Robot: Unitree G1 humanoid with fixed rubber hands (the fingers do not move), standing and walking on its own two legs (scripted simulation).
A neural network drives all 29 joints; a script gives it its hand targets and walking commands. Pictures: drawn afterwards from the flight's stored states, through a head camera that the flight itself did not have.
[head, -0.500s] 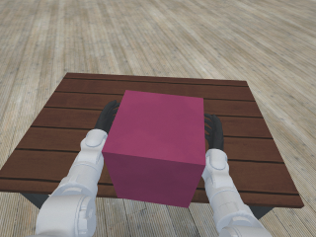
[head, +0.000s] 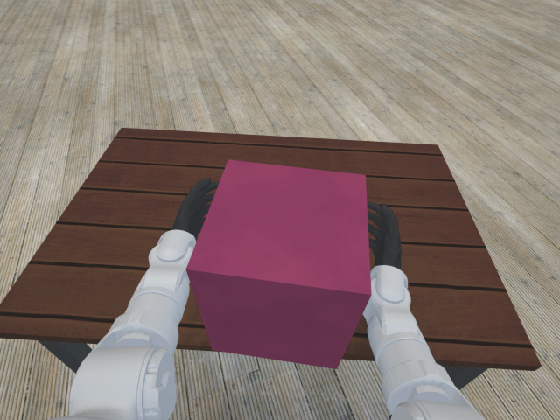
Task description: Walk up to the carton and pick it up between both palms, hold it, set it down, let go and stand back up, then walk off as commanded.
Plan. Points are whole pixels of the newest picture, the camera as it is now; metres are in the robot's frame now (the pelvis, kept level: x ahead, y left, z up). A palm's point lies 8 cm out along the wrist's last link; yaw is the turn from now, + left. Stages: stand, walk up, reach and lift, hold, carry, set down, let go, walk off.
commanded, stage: reach and lift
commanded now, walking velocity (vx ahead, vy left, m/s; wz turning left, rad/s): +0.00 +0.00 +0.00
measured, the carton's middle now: (284, 267) +0.35 +0.01 +0.02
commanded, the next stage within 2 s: none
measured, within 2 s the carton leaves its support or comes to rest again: leaves its support in 0.56 s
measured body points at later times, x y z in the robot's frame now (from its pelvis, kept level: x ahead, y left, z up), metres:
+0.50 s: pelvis +0.00 +0.00 +0.00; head -0.01 +0.01 +0.45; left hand +0.39 +0.16 +0.08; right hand +0.36 -0.14 +0.06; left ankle +0.03 +0.12 -0.73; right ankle +0.01 -0.13 -0.73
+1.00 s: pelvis -0.01 +0.00 +0.00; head -0.02 +0.01 +0.45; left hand +0.39 +0.15 +0.09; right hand +0.36 -0.15 +0.09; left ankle +0.03 +0.12 -0.73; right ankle +0.01 -0.13 -0.73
